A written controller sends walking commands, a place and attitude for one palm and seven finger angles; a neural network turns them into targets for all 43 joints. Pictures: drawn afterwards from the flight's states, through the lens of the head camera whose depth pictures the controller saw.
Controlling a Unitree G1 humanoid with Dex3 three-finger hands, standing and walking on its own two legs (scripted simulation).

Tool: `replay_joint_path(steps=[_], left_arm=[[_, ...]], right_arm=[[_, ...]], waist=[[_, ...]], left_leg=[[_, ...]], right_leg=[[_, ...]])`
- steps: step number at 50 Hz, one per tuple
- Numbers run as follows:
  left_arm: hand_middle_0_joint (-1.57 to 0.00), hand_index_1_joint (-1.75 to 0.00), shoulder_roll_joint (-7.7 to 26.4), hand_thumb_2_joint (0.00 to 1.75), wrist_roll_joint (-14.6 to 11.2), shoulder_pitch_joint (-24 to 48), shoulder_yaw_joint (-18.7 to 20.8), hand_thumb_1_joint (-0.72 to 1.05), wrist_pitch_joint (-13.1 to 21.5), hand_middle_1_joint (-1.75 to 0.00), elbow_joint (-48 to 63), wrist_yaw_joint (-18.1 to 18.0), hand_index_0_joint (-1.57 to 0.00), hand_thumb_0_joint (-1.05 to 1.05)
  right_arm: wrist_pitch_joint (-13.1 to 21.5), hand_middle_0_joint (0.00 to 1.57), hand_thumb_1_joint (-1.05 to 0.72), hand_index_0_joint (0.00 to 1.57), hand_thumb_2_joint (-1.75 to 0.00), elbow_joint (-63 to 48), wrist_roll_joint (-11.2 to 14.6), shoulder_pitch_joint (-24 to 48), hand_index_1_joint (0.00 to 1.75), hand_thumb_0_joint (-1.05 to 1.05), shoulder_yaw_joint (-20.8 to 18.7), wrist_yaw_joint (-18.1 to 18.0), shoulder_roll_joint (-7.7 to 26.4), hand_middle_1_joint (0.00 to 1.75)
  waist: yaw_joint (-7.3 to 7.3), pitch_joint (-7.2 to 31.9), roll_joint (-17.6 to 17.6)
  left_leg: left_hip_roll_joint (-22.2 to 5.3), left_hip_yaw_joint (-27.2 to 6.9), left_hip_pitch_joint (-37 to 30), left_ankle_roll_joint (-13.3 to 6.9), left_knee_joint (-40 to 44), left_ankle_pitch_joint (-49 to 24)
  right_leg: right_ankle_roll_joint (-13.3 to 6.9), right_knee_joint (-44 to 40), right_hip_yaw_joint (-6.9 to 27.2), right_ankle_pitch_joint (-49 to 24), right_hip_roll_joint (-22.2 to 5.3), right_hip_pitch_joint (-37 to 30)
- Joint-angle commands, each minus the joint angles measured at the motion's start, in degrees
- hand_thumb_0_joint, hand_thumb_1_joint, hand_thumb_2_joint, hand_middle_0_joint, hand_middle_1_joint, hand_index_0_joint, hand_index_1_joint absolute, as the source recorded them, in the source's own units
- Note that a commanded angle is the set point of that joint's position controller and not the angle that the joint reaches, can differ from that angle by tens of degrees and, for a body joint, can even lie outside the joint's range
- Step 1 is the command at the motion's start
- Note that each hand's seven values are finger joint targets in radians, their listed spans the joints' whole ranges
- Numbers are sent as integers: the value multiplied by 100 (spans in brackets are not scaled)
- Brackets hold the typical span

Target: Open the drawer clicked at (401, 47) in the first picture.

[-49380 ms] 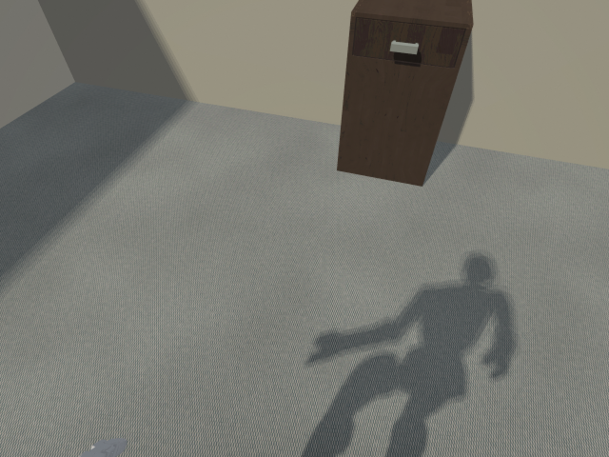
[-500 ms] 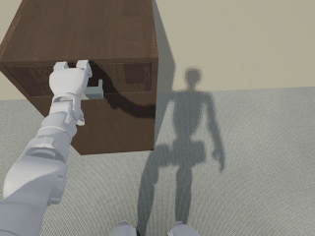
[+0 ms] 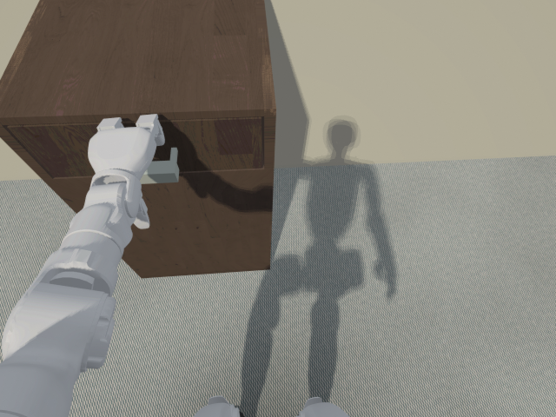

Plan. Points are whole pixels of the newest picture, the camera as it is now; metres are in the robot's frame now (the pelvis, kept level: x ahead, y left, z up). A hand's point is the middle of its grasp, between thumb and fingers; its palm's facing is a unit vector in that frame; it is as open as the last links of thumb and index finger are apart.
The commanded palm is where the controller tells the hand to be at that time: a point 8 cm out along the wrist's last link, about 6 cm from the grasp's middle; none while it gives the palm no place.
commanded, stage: move the hooked fingers above the handle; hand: left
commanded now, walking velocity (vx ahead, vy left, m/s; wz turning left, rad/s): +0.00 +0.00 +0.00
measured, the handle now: (148, 162) +0.55 +0.19 -0.04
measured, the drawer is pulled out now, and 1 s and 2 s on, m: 0.00 0.00 0.00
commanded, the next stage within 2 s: lift the fingers back up to retry in 1.98 s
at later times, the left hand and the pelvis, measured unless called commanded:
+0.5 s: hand (143, 164) +0.50 +0.17 +0.03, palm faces +0.01 -0.05 -1.00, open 13.8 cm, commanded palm +0.48 +0.19 +0.08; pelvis -0.01 +0.00 +0.00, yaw +0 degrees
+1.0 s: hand (159, 154) +0.51 +0.14 +0.04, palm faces +0.14 -0.03 -0.99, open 13.7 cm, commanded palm +0.48 +0.20 +0.08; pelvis -0.02 +0.01 -0.01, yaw +0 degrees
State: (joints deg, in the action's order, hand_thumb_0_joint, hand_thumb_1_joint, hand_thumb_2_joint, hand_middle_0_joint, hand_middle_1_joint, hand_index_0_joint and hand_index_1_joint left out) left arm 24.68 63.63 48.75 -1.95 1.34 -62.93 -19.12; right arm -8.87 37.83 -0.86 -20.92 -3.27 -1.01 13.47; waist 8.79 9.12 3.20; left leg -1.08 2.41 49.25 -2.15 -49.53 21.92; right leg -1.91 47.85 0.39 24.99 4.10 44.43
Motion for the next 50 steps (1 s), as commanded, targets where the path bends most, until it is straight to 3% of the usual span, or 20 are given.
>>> replay_joint_path(steps=[1,3,6,10,12,16,19,22,24,28,29,30,31,36,39,41,43,46,48,50], left_arm=[[-30,-120,1449,30,-47,3001,305,-50,223,-120,1841,-411,-30,0],[-30,-120,1342,30,-32,2687,275,-50,168,-120,1640,-454,-30,0],[-30,-120,632,30,-121,2741,-309,-50,-92,-120,1216,-396,-30,0],[-30,-120,280,30,-257,2740,-640,-50,-352,-120,1032,-154,-30,0],[-30,-120,292,30,-308,2877,-658,-50,-264,-120,1060,-16,-30,0],[-30,-120,828,30,-234,2847,-203,-50,-72,-120,933,-36,-30,0],[-30,-120,1613,30,17,2956,362,-50,63,-120,1076,-340,-30,0],[-30,-120,1853,30,124,2823,574,-50,-57,-120,1034,-651,-30,0],[-30,-120,1941,30,145,2680,596,-50,-311,-120,762,-756,-30,0],[-30,-120,1524,30,39,2775,162,-50,-659,-120,572,-529,-30,0],[-30,-120,1329,30,-39,2921,-32,-50,-661,-120,658,-381,-30,0],[-30,-120,854,30,-159,2992,-403,-50,-626,-120,801,-191,-30,0],[-30,-120,317,30,-319,3124,-793,-50,-528,-120,952,15,-30,0],[-30,-120,-104,30,-639,3362,-1151,-50,351,-120,1787,606,-30,0],[-30,-120,843,30,-303,3255,-295,-50,681,-120,1579,210,-30,0],[-30,-120,1673,30,-93,3272,415,-50,571,-120,1267,-266,-30,0],[-30,-120,1904,30,54,3052,682,-50,238,-120,948,-765,-30,0],[-30,-120,2138,30,202,2875,710,-50,-594,-120,448,-1231,-30,0],[-30,-120,2023,30,291,3020,469,-50,-1130,-120,176,-1197,-30,0],[-30,-120,2300,30,188,3285,513,-50,-1494,-120,81,-1081,-30,0]], right_arm=[[127,20,-90,20,-90,-193,-96,-792,30,0,-377,-87,889,30],[127,20,-90,20,-90,-90,-80,-830,30,0,-406,-57,919,30],[102,20,-90,20,-90,27,-40,-836,30,0,-413,23,906,30],[42,20,-90,20,-90,72,-5,-858,30,0,-432,58,929,30],[28,20,-90,20,-90,70,9,-837,30,0,-410,58,919,30],[20,20,-90,20,-90,-25,7,-739,30,0,-328,-26,929,30],[57,20,-90,20,-90,-140,-18,-684,30,0,-264,-95,928,30],[76,20,-90,20,-90,-218,-56,-587,30,0,-238,-108,918,30],[48,20,-90,20,-90,-228,-54,-556,30,0,-224,-112,947,30],[73,20,-90,20,-90,-218,30,-717,30,0,-289,-85,980,30],[79,20,-90,20,-90,-190,44,-768,30,0,-309,-94,993,30],[100,20,-90,20,-90,-164,51,-815,30,0,-344,-89,969,30],[135,20,-90,20,-90,-131,48,-827,30,0,-376,-79,927,30],[241,20,-90,20,-90,87,-27,-849,30,0,-414,-138,910,30],[245,20,-90,20,-90,153,-43,-886,30,0,-347,-151,920,30],[230,20,-90,20,-90,149,-60,-802,30,0,-265,-151,958,30],[211,20,-90,20,-90,-11,-81,-654,30,0,-189,-122,931,30],[116,20,-90,20,-90,-178,-111,-411,30,0,-115,-97,964,30],[20,20,-90,20,-90,-197,-84,-522,30,0,-139,-66,1012,30],[-94,20,-90,20,-90,-198,-16,-511,30,0,-119,-94,1050,30]], waist=[[-6,3291,267],[-29,3031,230],[175,2457,151],[222,2193,102],[257,2282,115],[153,1876,-121],[-49,2277,187],[-148,2607,227],[-147,2603,41],[14,2791,-34],[128,2793,-88],[198,2765,-54],[361,2710,-71],[459,2235,238],[238,1978,326],[51,1817,391],[-82,1969,379],[-210,2462,196],[-104,2756,192],[-33,2945,-135]], left_leg=[[161,-193,-2629,-101,-33,-3150],[146,-216,-2662,-81,-5,-3130],[136,-245,-2668,-59,118,-2915],[142,-255,-2773,-61,256,-2713],[158,-257,-2790,-71,280,-2670],[193,-249,-2221,-106,324,-2200],[205,-238,-2054,-91,239,-2166],[218,-175,-1917,-85,137,-2259],[221,-132,-1779,-82,129,-2239],[206,-80,-2037,-93,171,-2274],[182,-108,-2197,-101,198,-2322],[173,-126,-2392,-101,233,-2354],[150,-182,-2646,-106,238,-2434],[103,-381,-3097,-114,242,-2426],[98,-488,-2643,-75,161,-2093],[128,-497,-2090,-53,132,-1947],[179,-406,-1680,-57,65,-1883],[237,-217,-1389,-46,5,-2028],[212,-142,-1551,-27,2,-2226],[222,-60,-1511,-60,85,-2154]], right_leg=[[34,-441,27,-3131,6,-1008],[24,-477,-28,-2985,45,-832],[12,-647,-112,-2604,55,-514],[4,-798,-104,-2485,64,-480],[17,-809,-72,-2507,42,-515],[-17,-759,-51,-2252,-2,-608],[-33,-541,-24,-2122,-9,-613],[-18,-423,-27,-2245,-12,-764],[5,-441,-35,-2309,-8,-864],[49,-612,-9,-2498,13,-1043],[70,-676,-4,-2551,14,-1011],[75,-751,-12,-2543,20,-972],[73,-823,-24,-2510,23,-820],[34,-842,-67,-2062,5,-147],[-29,-613,-117,-1592,25,240],[-97,-421,-148,-1446,16,276],[-96,-261,-186,-1392,15,169],[-58,-185,-174,-1711,14,-342],[-6,-237,-178,-2037,28,-528],[70,-388,-107,-2250,-2,-983]])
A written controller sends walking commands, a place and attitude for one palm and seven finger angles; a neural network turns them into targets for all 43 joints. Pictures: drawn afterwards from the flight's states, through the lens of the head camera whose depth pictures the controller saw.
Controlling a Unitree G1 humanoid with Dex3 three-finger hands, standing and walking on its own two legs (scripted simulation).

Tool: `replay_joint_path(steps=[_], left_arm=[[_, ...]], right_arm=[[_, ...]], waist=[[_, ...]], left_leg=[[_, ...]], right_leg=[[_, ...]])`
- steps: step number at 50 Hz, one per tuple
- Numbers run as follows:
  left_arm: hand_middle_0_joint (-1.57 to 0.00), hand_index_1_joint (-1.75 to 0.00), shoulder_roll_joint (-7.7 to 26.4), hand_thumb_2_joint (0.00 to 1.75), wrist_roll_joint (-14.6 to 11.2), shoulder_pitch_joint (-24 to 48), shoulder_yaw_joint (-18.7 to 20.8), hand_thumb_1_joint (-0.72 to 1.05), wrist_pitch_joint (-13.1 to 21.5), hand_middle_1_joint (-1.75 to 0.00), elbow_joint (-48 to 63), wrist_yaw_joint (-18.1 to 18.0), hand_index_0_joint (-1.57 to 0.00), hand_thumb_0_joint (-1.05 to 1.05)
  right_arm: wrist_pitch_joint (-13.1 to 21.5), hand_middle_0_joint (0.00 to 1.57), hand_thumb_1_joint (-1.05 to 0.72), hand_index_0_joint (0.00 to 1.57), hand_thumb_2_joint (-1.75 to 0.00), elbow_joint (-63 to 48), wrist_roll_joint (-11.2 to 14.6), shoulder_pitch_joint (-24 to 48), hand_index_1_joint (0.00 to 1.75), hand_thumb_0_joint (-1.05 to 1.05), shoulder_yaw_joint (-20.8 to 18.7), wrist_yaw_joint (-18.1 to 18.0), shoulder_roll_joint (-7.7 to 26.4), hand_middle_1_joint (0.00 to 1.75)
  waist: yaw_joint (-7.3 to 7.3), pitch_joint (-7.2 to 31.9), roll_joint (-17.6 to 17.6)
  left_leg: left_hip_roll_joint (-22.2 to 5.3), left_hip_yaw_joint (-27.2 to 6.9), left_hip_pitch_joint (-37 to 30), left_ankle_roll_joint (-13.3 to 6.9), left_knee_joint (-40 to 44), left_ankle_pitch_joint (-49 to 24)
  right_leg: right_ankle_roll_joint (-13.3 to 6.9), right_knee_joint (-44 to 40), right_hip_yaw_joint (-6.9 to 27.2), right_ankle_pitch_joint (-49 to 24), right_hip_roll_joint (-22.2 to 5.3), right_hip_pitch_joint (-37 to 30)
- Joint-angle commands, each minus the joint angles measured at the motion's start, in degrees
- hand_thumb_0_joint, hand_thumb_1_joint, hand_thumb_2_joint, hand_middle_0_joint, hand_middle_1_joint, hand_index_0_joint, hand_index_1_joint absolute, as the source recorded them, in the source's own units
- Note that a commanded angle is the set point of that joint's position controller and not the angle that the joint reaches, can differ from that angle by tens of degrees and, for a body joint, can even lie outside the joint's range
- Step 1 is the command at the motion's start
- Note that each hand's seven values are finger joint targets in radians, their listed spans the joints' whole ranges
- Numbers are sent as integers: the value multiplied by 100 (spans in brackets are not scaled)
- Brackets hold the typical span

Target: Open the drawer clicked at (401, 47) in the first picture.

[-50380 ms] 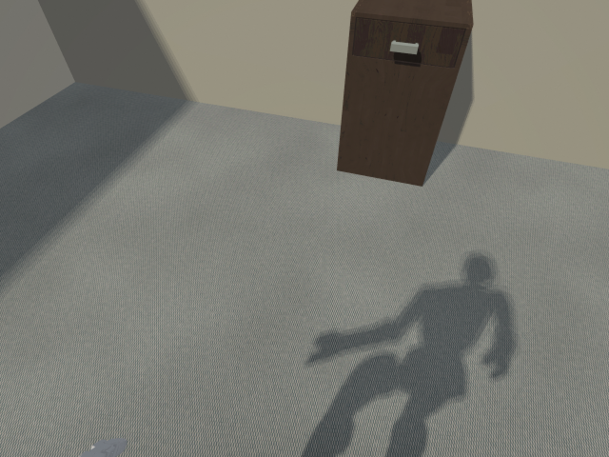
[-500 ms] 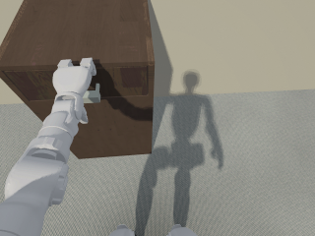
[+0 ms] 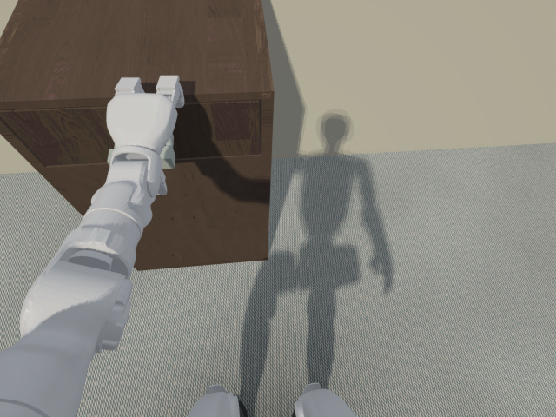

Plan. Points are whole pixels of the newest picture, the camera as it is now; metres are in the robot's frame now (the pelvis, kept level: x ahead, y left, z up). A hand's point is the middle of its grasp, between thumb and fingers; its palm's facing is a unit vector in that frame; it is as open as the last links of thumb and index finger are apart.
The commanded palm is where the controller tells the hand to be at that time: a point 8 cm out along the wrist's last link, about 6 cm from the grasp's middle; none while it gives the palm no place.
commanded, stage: move the hooked fingers above the handle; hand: left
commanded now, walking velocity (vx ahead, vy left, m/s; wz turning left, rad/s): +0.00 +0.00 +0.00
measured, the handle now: (143, 148) +0.57 +0.18 -0.02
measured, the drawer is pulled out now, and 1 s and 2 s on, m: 0.00 0.00 0.00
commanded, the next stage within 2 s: lift the fingers back up to retry in 0.98 s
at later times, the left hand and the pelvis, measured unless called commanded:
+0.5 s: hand (156, 160) +0.50 +0.14 +0.03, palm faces +0.00 -0.13 -0.99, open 13.8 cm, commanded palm +0.51 +0.18 +0.09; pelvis +0.00 +0.00 -0.01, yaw +1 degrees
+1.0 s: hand (111, 177) +0.48 +0.21 +0.02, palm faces -0.30 +0.02 -0.95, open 13.8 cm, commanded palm +0.51 +0.18 +0.08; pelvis -0.01 +0.00 +0.01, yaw +1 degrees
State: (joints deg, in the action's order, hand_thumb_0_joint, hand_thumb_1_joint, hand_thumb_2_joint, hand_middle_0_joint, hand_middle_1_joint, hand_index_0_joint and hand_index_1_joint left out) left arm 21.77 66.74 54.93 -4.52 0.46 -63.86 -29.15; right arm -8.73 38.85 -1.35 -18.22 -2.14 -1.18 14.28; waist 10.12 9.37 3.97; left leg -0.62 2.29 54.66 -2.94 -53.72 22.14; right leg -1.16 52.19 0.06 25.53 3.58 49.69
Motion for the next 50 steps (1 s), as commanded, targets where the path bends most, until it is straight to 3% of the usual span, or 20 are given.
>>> replay_joint_path(steps=[1,5,7,10,11,13,15,16,20,22,25,28,29,32,37,40,44,46,49,50], left_arm=[[-30,-120,2728,30,-256,2738,848,-50,-1530,-120,163,21,-30,0],[-30,-120,2566,30,-549,2660,520,-50,-1831,-120,-307,582,-30,0],[-30,-120,2569,30,-592,2601,464,-50,-1589,-120,-363,981,-30,0],[-30,-120,1958,30,-536,2343,-13,-50,-839,-120,-145,1631,-30,0],[-30,-120,1371,30,-561,2435,-437,-50,-494,-120,56,1826,-30,0],[-30,-120,653,30,-668,2264,-817,-50,89,-120,579,2022,-30,0],[-30,-120,447,30,-797,2369,-840,-50,566,-120,1164,2057,-30,0],[-30,-120,124,30,-903,2619,-1052,-50,780,-120,1484,2071,-30,0],[-30,-120,1583,30,-713,3266,197,-50,1379,-120,2469,1329,-30,0],[-30,-120,1923,30,-505,3492,530,-50,1260,-120,2486,675,-30,0],[-30,-120,2542,30,-332,2909,1234,-50,496,-120,1697,-194,-30,0],[-30,-120,2466,30,-118,2766,898,-50,-728,-120,839,-588,-30,0],[-30,-120,2318,30,-41,2853,718,-50,-1178,-120,446,-543,-30,0],[-30,-120,3000,30,-191,3333,892,-50,-1797,-120,413,-236,-30,0],[-30,-120,2968,30,-820,2794,565,-50,-2094,-120,-592,865,-30,0],[-30,-120,2744,30,-728,2353,353,-50,-1488,-120,-616,1611,-30,0],[-30,-120,1173,30,-543,1697,-611,-50,-237,-120,-243,2236,-30,0],[-30,-120,258,30,-799,2000,-1137,-50,258,-120,433,2363,-30,0],[-30,-120,479,30,-1051,2793,-866,-50,920,-120,1559,2275,-30,0],[-30,-120,847,30,-1074,3189,-590,-50,1106,-120,1996,2150,-30,0]], right_arm=[[-150,20,-90,20,-90,-330,68,-737,30,0,-200,-113,962,30],[-248,20,-90,20,-90,-357,239,-660,30,0,-94,-290,943,30],[-209,20,-90,20,-90,-394,264,-732,30,0,-63,-370,978,30],[15,20,-90,20,-90,-465,256,-877,30,0,-119,-460,988,30],[95,20,-90,20,-90,-462,241,-936,30,0,-151,-447,937,30],[246,20,-90,20,-90,-382,168,-1012,30,0,-240,-383,892,30],[332,20,-90,20,-90,-258,98,-1141,30,0,-345,-328,857,30],[373,20,-90,20,-90,-200,79,-1204,30,0,-394,-285,816,30],[410,20,-90,20,-90,-16,-40,-1335,30,0,-481,-240,916,30],[423,20,-90,20,-90,17,-87,-1280,30,0,-435,-194,921,30],[302,20,-90,20,-90,-60,-95,-1062,30,0,-347,-104,921,30],[101,20,-90,20,-90,-129,-88,-842,30,0,-238,-33,947,30],[42,20,-90,20,-90,-98,-79,-851,30,0,-230,9,978,30],[-171,20,-90,20,-90,-184,59,-793,30,0,-139,-69,1036,30],[-316,20,-90,20,-90,-304,328,-575,30,0,77,-408,952,30],[-218,20,-90,20,-90,-473,325,-653,30,0,92,-541,1008,30],[151,20,-90,20,-90,-514,257,-937,30,0,-73,-461,975,30],[275,20,-90,20,-90,-441,202,-1048,30,0,-206,-367,859,30],[388,20,-90,20,-90,-230,121,-1221,30,0,-369,-311,899,30],[428,20,-90,20,-90,-154,99,-1290,30,0,-414,-295,925,30]], waist=[[-181,3039,-452],[-42,2401,-822],[1,2083,-826],[202,1753,-742],[339,1642,-621],[289,1802,-40],[280,2083,323],[381,2198,272],[105,2915,791],[70,2982,864],[-154,2811,657],[-206,2860,671],[-122,2900,634],[-118,3387,56],[-24,2377,-1066],[45,1723,-1062],[250,1364,-544],[415,1482,-272],[421,2134,239],[383,2419,466]], left_leg=[[192,-54,-2007,-4,557,-2152],[220,25,-1732,-48,861,-1459],[203,3,-1665,-66,937,-1210],[149,-60,-1788,-110,879,-1061],[117,-119,-2017,-109,864,-1118],[44,-221,-2609,-79,709,-1343],[-3,-358,-3078,-38,538,-1645],[-25,-449,-3261,-32,469,-1842],[-27,-674,-3403,81,167,-2194],[-13,-779,-3189,125,59,-2331],[64,-588,-2544,108,37,-2333],[123,-330,-2312,129,131,-2440],[113,-281,-2328,132,189,-2485],[144,-140,-2284,52,383,-2406],[230,20,-1432,-58,893,-1207],[197,-32,-1285,-85,988,-900],[79,-142,-1934,-86,781,-1024],[20,-249,-2485,-79,666,-1279],[4,-452,-2979,-52,414,-1470],[8,-515,-3155,-33,341,-1535]], right_leg=[[23,-862,-30,-2416,28,-1799],[135,-1248,79,-2149,-50,-2069],[150,-1348,131,-1957,-73,-1981],[126,-1408,142,-1797,-78,-1557],[93,-1406,97,-1725,-61,-1262],[18,-1257,32,-1456,-3,-613],[-46,-1080,-9,-1416,25,-202],[-59,-980,-72,-1462,31,-44],[-145,-574,-83,-1464,58,265],[-167,-341,-178,-1392,84,513],[-178,-271,-276,-1398,110,218],[-145,-382,-306,-1739,117,-269],[-107,-457,-315,-1880,123,-415],[6,-686,-139,-2386,65,-1416],[220,-1303,149,-2198,-118,-2457],[207,-1410,176,-1944,-136,-2120],[74,-1298,39,-1504,-30,-890],[30,-1230,-24,-1391,-4,-426],[-19,-958,-4,-1290,3,-7],[-46,-873,-5,-1294,7,89]])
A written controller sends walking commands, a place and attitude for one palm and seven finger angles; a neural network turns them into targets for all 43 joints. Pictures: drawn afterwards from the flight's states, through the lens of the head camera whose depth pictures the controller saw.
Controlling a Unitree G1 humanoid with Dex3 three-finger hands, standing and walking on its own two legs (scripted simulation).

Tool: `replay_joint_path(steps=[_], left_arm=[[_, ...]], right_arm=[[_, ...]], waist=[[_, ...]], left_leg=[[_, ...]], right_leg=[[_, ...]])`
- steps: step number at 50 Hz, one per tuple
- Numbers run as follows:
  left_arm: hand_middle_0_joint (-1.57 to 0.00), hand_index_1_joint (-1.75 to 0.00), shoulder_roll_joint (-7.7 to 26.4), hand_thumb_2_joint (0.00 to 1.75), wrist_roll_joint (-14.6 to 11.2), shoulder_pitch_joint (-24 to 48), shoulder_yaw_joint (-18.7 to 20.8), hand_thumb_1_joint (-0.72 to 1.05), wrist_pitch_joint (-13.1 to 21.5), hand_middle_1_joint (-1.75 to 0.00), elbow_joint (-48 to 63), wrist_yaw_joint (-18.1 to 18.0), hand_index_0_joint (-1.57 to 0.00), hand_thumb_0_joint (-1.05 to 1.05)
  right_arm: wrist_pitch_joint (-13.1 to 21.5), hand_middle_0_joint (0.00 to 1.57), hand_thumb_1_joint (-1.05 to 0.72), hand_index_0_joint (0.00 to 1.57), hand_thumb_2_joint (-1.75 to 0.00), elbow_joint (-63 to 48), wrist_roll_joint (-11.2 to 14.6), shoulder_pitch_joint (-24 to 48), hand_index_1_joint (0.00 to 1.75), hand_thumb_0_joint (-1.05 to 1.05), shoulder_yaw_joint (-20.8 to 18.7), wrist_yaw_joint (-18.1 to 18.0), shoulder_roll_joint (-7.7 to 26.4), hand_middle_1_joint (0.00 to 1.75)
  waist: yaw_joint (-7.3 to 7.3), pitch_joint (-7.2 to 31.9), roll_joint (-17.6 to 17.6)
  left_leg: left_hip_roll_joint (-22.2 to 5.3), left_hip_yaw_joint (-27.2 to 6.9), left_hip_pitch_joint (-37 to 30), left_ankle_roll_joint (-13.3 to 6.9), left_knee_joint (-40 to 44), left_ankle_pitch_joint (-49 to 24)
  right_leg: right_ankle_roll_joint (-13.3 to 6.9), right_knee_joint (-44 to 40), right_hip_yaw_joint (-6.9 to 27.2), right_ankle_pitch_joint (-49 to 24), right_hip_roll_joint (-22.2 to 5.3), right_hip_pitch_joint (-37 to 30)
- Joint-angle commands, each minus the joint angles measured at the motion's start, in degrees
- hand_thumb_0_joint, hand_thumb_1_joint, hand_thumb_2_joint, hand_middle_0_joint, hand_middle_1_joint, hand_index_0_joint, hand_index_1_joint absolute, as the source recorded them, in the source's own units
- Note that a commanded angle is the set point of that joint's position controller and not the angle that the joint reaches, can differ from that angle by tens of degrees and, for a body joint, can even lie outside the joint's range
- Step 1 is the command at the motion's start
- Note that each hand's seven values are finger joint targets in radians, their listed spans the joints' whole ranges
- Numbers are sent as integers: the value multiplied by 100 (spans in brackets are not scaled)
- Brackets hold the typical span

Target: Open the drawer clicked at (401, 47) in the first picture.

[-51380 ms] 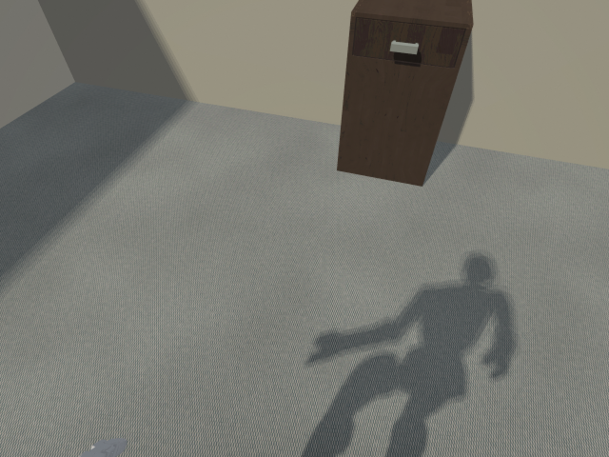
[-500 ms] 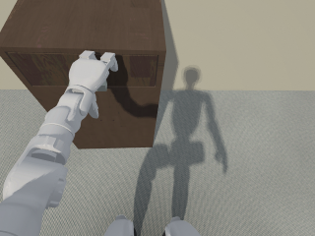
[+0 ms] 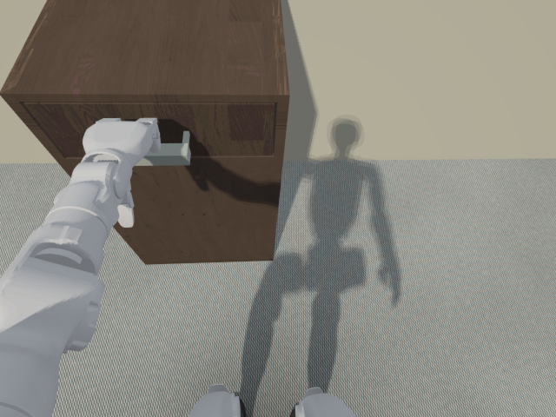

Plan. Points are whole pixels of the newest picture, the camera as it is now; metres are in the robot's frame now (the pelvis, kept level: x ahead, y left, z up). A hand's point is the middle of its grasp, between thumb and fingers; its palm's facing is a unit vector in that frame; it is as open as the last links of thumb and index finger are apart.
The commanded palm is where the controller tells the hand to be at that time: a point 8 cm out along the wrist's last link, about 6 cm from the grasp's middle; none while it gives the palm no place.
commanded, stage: lift the fingers back up to retry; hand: left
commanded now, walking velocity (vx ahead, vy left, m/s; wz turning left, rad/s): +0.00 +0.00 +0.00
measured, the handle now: (160, 145) +0.58 +0.17 -0.03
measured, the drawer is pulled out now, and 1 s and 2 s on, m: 0.00 0.00 0.00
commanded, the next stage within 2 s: re-aim the fingers above the handle in 0.86 s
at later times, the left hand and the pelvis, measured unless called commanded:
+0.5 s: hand (154, 127) +0.53 +0.15 +0.06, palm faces -0.08 -0.03 -1.00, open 13.4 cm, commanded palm +0.52 +0.16 +0.08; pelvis -0.01 +0.01 +0.00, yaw -1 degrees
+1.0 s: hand (143, 137) +0.54 +0.17 +0.04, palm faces +0.12 -0.01 -0.99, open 13.3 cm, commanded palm +0.52 +0.17 +0.08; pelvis +0.00 +0.01 -0.02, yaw +0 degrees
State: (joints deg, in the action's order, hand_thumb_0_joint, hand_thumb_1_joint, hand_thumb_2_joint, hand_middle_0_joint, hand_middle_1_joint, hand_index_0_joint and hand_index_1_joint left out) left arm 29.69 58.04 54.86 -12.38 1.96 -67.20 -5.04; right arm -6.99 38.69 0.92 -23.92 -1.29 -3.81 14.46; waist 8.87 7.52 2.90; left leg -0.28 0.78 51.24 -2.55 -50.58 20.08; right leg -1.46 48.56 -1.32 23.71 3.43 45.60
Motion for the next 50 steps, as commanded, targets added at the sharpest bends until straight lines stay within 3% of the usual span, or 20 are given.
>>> replay_joint_path(steps=[1,2,3,5,6,8,10,13,16,18,22,26,29,31,35,37,40,44,47,50], left_arm=[[-30,-120,420,30,-190,3686,441,-50,1137,-120,2878,-441,-30,0],[-30,-120,845,30,-111,3900,771,-50,1275,-120,3301,-693,-30,0],[-30,-120,898,30,4,3751,842,-50,1236,-120,3213,-970,-30,0],[-30,-120,-45,30,87,3404,320,-50,1134,-120,2668,-1382,-30,0],[-30,-120,-228,30,104,3325,257,-50,995,-120,2263,-1591,-30,0],[-30,-120,4,30,205,3082,553,-50,446,-120,1423,-2009,-30,0],[-30,-120,312,30,358,3069,780,-50,-248,-120,798,-2296,-30,0],[-30,-120,654,30,677,3335,888,-50,-1190,-120,461,-2346,-30,0],[-30,-120,788,30,756,3627,786,-50,-1824,-120,52,-2130,-30,0],[-30,-120,625,30,569,3519,594,-50,-2078,-120,-328,-1813,-30,0],[-30,-120,1169,30,265,3115,835,-50,-1807,-120,-569,-981,-30,0],[-30,-120,1241,30,425,2400,796,-50,-920,-120,-484,-445,-30,0],[-30,-120,1060,30,469,2168,722,-50,-227,-120,-24,-409,-30,0],[-30,-120,1110,30,378,2367,858,-50,214,-120,580,-493,-30,0],[-30,-120,1380,30,353,3463,1218,-50,918,-120,2330,-1105,-30,0],[-30,-120,1400,30,388,3766,1335,-50,1039,-120,2841,-1538,-30,0],[-30,-120,1250,30,482,3754,1353,-50,703,-120,2545,-2181,-30,0],[-30,-120,657,30,557,3728,928,-50,-491,-120,1312,-2612,-30,0],[-30,-120,318,30,542,3669,532,-50,-1454,-120,510,-2336,-30,0],[-30,-120,712,30,476,3548,699,-50,-1848,-120,145,-1867,-30,0]], right_arm=[[285,20,-90,20,-90,-61,-165,-783,30,0,-545,-35,937,30],[303,20,-90,20,-90,-37,-195,-860,30,0,-581,-30,983,30],[322,20,-90,20,-90,5,-201,-833,30,0,-573,-17,967,30],[361,20,-90,20,-90,138,-226,-762,30,0,-557,59,859,30],[375,20,-90,20,-90,227,-238,-753,30,0,-545,121,846,30],[279,20,-90,20,-90,258,-265,-762,30,0,-526,209,937,30],[154,20,-90,20,-90,212,-282,-762,30,0,-489,295,992,30],[-93,20,-90,20,-90,99,-287,-720,30,0,-432,400,1038,30],[-315,20,-90,20,-90,22,-222,-661,30,0,-360,342,1046,30],[-397,20,-90,20,-90,-58,-135,-570,30,0,-308,275,1007,30],[-398,20,-90,20,-90,-276,-75,-459,30,0,-151,49,1022,30],[-228,20,-90,20,-90,-489,-44,-445,30,0,-73,-92,996,30],[-54,20,-90,20,-90,-613,-58,-565,30,0,-126,-132,981,30],[52,20,-90,20,-90,-617,-75,-643,30,0,-207,-139,921,30],[243,20,-90,20,-90,-394,-198,-855,30,0,-428,-69,947,30],[296,20,-90,20,-90,-212,-269,-920,30,0,-519,0,976,30],[296,20,-90,20,-90,80,-320,-913,30,0,-555,104,1010,30],[160,20,-90,20,-90,314,-333,-855,30,0,-510,282,1028,30],[-22,20,-90,20,-90,281,-264,-822,30,0,-450,352,1031,30],[-229,20,-90,20,-90,175,-181,-767,30,0,-377,267,1042,30]], waist=[[471,2978,853],[370,3505,1196],[313,3525,1232],[446,2757,878],[528,2472,650],[494,2173,500],[435,2353,573],[300,2925,934],[483,2837,314],[546,2479,6],[523,2115,-389],[393,1566,-555],[342,1466,-463],[302,1740,-271],[226,3394,792],[240,3871,1051],[301,3646,1034],[448,3004,1095],[480,2852,997],[445,2736,560]], left_leg=[[-26,-425,-3059,-44,-62,-1561],[-34,-514,-3403,16,-117,-1840],[-39,-581,-3468,71,-164,-1984],[-104,-718,-3093,118,-205,-1738],[-117,-737,-2854,99,-194,-1644],[-83,-702,-2400,107,-140,-1377],[-20,-556,-2237,113,-120,-1572],[-16,-373,-2478,150,-130,-2200],[16,-271,-2220,62,7,-1991],[54,-161,-1914,-7,197,-1516],[97,-35,-1321,-122,371,-882],[65,-45,-926,-143,380,-445],[37,-65,-891,-141,254,-304],[12,-98,-1037,-137,159,-342],[-64,-393,-2258,-66,-104,-980],[-123,-623,-2845,24,-219,-1410],[-144,-735,-2882,134,-254,-1625],[-112,-677,-2794,222,-103,-1651],[-77,-478,-2843,188,58,-1863],[-20,-294,-2580,78,183,-1898]], right_leg=[[-51,-390,118,-1189,23,587],[-79,-281,110,-1266,43,634],[-114,-202,54,-1240,61,773],[-104,-130,-107,-974,72,1312],[-92,-130,-154,-915,76,1403],[-116,-95,-183,-810,81,1457],[-130,-124,-209,-917,108,1228],[-136,-150,-209,-1334,163,752],[-51,-398,-140,-1500,174,159],[15,-601,-87,-1388,151,-154],[103,-769,85,-1280,41,-679],[86,-766,127,-899,5,-465],[48,-671,125,-604,31,-52],[19,-564,142,-546,25,37],[-54,-209,132,-725,70,457],[-69,-66,44,-864,106,769],[-91,15,-106,-891,127,1065],[-101,-136,-247,-860,155,1266],[-86,-362,-260,-1071,188,899],[-54,-596,-161,-1362,193,179]])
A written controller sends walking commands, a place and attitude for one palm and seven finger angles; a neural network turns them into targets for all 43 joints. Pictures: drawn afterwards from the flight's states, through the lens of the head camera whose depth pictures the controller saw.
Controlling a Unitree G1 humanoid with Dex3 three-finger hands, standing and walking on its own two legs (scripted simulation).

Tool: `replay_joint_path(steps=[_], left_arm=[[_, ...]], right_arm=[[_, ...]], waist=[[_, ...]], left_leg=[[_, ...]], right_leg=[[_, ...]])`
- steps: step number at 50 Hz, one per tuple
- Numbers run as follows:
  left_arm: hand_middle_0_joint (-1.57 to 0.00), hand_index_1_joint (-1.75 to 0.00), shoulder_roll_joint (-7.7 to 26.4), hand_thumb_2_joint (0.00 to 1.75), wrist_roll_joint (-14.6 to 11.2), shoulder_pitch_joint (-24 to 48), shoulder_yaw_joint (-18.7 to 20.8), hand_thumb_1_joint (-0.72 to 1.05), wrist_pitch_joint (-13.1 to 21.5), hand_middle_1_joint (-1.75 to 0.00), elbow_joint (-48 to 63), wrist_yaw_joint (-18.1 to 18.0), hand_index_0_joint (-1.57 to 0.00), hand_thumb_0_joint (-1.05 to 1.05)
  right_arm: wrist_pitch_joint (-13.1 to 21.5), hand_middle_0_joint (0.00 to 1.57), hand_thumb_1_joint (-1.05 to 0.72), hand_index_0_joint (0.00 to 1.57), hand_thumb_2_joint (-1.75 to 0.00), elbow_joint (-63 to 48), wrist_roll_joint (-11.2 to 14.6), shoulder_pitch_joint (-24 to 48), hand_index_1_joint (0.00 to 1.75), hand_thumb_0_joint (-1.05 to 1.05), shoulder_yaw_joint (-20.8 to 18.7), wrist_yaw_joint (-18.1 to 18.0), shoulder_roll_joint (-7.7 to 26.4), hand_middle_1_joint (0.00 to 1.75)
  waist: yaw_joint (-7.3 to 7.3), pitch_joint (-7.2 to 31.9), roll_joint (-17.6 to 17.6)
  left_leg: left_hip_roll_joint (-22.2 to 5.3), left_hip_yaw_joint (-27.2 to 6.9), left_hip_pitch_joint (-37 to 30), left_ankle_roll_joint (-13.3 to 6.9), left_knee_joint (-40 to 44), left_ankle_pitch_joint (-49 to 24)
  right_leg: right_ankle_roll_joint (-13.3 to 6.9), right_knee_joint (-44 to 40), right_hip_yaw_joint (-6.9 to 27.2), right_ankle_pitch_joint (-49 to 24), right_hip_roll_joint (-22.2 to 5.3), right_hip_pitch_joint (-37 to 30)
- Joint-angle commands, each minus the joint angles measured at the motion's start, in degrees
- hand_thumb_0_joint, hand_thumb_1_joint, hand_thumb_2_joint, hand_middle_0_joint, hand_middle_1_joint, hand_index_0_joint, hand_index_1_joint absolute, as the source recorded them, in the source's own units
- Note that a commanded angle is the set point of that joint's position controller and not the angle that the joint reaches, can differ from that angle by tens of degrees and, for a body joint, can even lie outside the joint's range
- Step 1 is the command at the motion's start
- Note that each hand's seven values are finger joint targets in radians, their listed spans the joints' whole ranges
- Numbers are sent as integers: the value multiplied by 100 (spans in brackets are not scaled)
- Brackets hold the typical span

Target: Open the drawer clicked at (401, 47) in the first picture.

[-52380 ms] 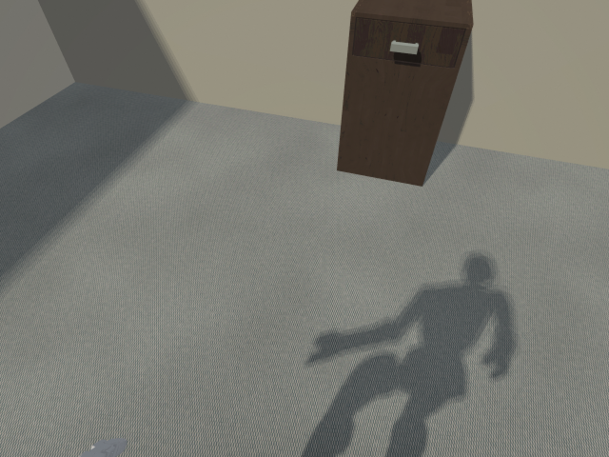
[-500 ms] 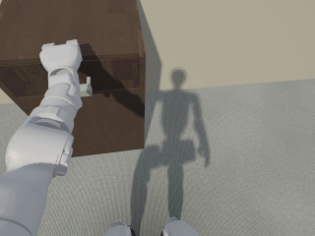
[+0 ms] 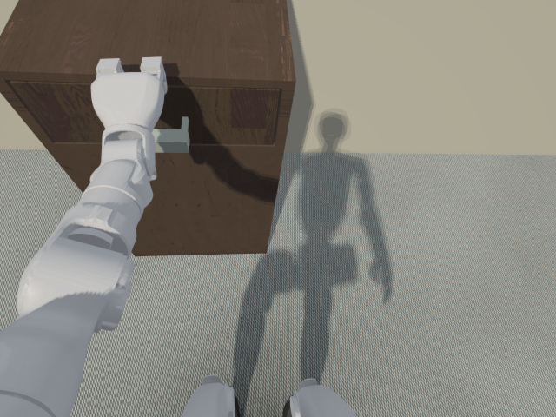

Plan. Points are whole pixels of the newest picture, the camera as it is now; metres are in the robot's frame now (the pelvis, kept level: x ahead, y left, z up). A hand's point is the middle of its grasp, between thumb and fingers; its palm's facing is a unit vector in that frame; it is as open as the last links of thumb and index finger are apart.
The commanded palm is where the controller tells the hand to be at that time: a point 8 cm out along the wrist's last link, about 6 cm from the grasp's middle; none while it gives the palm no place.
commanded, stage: re-aim the fingers above the handle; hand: left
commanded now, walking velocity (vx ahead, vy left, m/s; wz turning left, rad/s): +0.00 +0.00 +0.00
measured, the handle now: (158, 131) +0.58 +0.15 -0.02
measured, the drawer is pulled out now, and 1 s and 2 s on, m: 0.00 0.00 0.00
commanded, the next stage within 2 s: lower the fingers behind the handle in 1.98 s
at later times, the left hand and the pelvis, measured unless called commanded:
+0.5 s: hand (125, 129) +0.54 +0.19 +0.04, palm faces +0.12 -0.03 -0.99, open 13.8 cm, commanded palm +0.52 +0.16 +0.09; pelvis +0.01 -0.01 +0.00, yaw -1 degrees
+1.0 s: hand (113, 143) +0.51 +0.20 +0.03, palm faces +0.04 +0.00 -1.00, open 13.8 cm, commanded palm +0.48 +0.17 +0.10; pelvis +0.02 -0.01 +0.01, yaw -2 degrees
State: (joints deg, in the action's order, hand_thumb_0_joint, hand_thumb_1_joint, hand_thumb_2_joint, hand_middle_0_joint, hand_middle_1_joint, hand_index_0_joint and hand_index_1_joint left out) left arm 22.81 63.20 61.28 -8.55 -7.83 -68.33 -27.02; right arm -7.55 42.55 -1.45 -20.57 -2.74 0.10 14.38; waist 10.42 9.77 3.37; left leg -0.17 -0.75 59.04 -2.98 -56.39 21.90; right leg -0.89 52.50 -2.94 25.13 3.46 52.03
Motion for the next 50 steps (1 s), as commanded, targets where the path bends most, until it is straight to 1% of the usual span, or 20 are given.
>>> replay_joint_path(steps=[1,2,4,8,12,14,17,20,23,26,28,32,35,37,39,42,45,47,48,50], left_arm=[[-30,-120,1600,30,-105,2635,487,-50,-900,-120,40,543,-30,0],[-30,-120,1779,30,-95,2491,519,-50,-850,-120,-30,751,-30,0],[-30,-120,1311,30,-168,2207,165,-50,-591,-120,45,1144,-30,0],[-30,-120,1198,30,-216,1453,143,-50,264,-120,168,1645,-30,0],[-30,-120,1379,30,-278,1449,435,-50,1312,-120,1264,1603,-30,0],[-30,-120,1738,30,-182,1785,744,-50,1641,-120,1755,1287,-30,0],[-30,-120,2304,30,4,2332,1291,-50,1892,-120,2610,564,-30,0],[-30,-120,2438,30,158,2460,1492,-50,1622,-120,2647,-111,-30,0],[-30,-120,1965,30,134,2284,1174,-50,881,-120,2015,-385,-30,0],[-30,-120,962,30,-96,2275,269,-50,29,-120,1347,1,-30,0],[-30,-120,772,30,-217,2253,-3,-50,-271,-120,1254,476,-30,0],[-30,-120,759,30,-409,1916,-85,-50,-118,-120,981,1244,-30,0],[-30,-120,1134,30,-382,1189,308,-50,546,-120,1063,1530,-30,0],[-30,-120,1511,30,-246,1216,620,-50,1050,-120,1390,1444,-30,0],[-30,-120,1915,30,-103,954,1021,-50,1337,-120,1562,1149,-30,0],[-30,-120,2452,30,44,816,1591,-50,1400,-120,1905,517,-30,0],[-30,-120,2364,30,167,1076,1518,-50,1094,-120,1948,-34,-30,0],[-30,-120,2373,30,197,697,1583,-50,818,-120,1969,-131,-30,0],[-30,-120,2150,30,147,719,1408,-50,688,-120,2042,-99,-30,0],[-30,-120,1139,30,-75,808,637,-50,533,-120,2315,167,-30,0]], right_arm=[[-233,20,-90,20,-90,-252,67,-1046,30,0,-184,-165,1088,30],[-277,20,-90,20,-90,-339,107,-973,30,0,-132,-232,1079,30],[-258,20,-90,20,-90,-522,125,-892,30,0,-120,-302,999,30],[-151,20,-90,20,-90,-747,136,-813,30,0,-83,-407,986,30],[24,20,-90,20,-90,-904,105,-868,30,0,-152,-459,869,30],[96,20,-90,20,-90,-827,81,-912,30,0,-203,-451,838,30],[183,20,-90,20,-90,-723,-21,-976,30,0,-310,-401,856,30],[209,20,-90,20,-90,-539,-84,-945,30,0,-351,-320,874,30],[126,20,-90,20,-90,-363,-98,-997,30,0,-387,-183,913,30],[-21,20,-90,20,-90,-277,-18,-1057,30,0,-398,-47,930,30],[-137,20,-90,20,-90,-249,58,-1104,30,0,-433,-58,957,30],[-255,20,-90,20,-90,-303,114,-935,30,0,-315,-179,952,30],[-219,20,-90,20,-90,-472,77,-801,30,0,-246,-281,934,30],[-174,20,-90,20,-90,-570,81,-773,30,0,-224,-342,884,30],[-133,20,-90,20,-90,-695,78,-744,30,0,-210,-372,837,30],[-62,20,-90,20,-90,-825,2,-640,30,0,-236,-341,815,30],[-1,20,-90,20,-90,-795,-22,-597,30,0,-290,-288,824,30],[-16,20,-90,20,-90,-802,-13,-629,30,0,-334,-224,852,30],[-28,20,-90,20,-90,-779,13,-647,30,0,-366,-194,863,30],[-26,20,-90,20,-90,-709,58,-723,30,0,-465,-136,852,30]], waist=[[251,2350,192],[246,2251,73],[301,1979,-143],[267,1392,-535],[50,1836,-245],[-1,2101,78],[-120,3073,514],[-123,3451,792],[-18,3362,741],[168,3105,651],[203,2932,412],[280,2219,-77],[59,1635,-170],[-39,1654,-110],[-293,1792,-11],[-548,2376,108],[-429,2670,18],[-597,3144,162],[-545,3243,238],[-297,3354,196]], left_leg=[[-18,-116,-3165,78,820,-2041],[2,-36,-2972,32,855,-1957],[44,38,-2753,-31,918,-1733],[31,57,-2432,-88,930,-1405],[22,23,-2568,-89,771,-1462],[-2,-22,-2621,-72,603,-1517],[-7,-152,-3032,-14,370,-2000],[-14,-180,-3250,61,182,-2482],[-29,-153,-3514,128,240,-2832],[-4,-56,-3704,130,473,-2843],[-45,-78,-3919,122,645,-2820],[44,22,-3407,-15,903,-2371],[110,86,-2896,-71,978,-2009],[100,103,-2729,-73,932,-1968],[96,106,-2560,-41,886,-1988],[95,141,-2491,-15,676,-2295],[99,194,-2442,3,547,-2315],[103,229,-2827,31,594,-2590],[76,237,-3113,35,627,-2732],[24,188,-3764,37,696,-2931]], right_leg=[[-96,-1040,37,-1608,181,-710],[-57,-1059,96,-1712,148,-914],[-32,-1167,141,-1782,117,-1122],[-8,-1166,194,-1638,66,-1034],[-52,-972,290,-1573,51,-954],[-76,-826,328,-1447,59,-703],[-108,-556,300,-1568,86,-578],[-127,-387,197,-1745,116,-381],[-116,-485,57,-1951,171,-401],[-85,-821,46,-2136,201,-674],[-70,-1043,70,-2204,216,-816],[-19,-1278,192,-2432,135,-1311],[-69,-1287,275,-2435,81,-1559],[-73,-1155,345,-2371,61,-1491],[-116,-1003,353,-2251,63,-1482],[-115,-716,349,-2392,65,-1561],[-71,-671,337,-2456,63,-1562],[-81,-668,306,-2656,105,-1798],[-78,-745,296,-2790,126,-1815],[-54,-966,243,-2831,160,-1734]])
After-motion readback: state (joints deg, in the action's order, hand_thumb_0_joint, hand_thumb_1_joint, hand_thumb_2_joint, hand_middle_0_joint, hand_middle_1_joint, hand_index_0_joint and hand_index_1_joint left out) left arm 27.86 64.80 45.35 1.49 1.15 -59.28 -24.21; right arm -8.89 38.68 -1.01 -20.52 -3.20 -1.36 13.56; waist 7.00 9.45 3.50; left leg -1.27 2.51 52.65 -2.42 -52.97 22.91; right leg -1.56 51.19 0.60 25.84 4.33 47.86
